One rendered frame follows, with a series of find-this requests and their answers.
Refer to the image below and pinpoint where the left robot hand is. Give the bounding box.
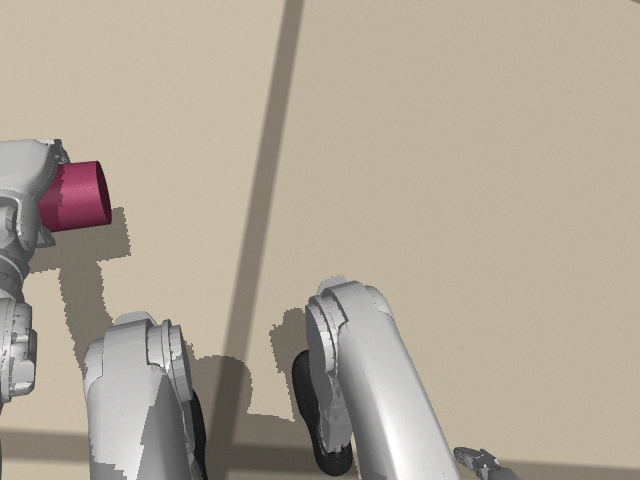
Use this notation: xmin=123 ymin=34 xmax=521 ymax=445
xmin=0 ymin=139 xmax=71 ymax=248

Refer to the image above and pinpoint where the right robot hand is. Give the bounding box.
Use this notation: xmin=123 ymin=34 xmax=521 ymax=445
xmin=453 ymin=447 xmax=521 ymax=480

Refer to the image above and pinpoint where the right robot foot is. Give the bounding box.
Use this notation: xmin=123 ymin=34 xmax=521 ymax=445
xmin=292 ymin=350 xmax=353 ymax=477

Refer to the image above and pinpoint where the left robot arm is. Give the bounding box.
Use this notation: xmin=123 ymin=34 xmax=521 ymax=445
xmin=0 ymin=189 xmax=40 ymax=480

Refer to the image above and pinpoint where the can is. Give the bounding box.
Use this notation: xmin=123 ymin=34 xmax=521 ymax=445
xmin=37 ymin=161 xmax=112 ymax=233

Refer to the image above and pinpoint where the left robot foot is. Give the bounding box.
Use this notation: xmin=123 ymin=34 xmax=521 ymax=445
xmin=190 ymin=388 xmax=208 ymax=480

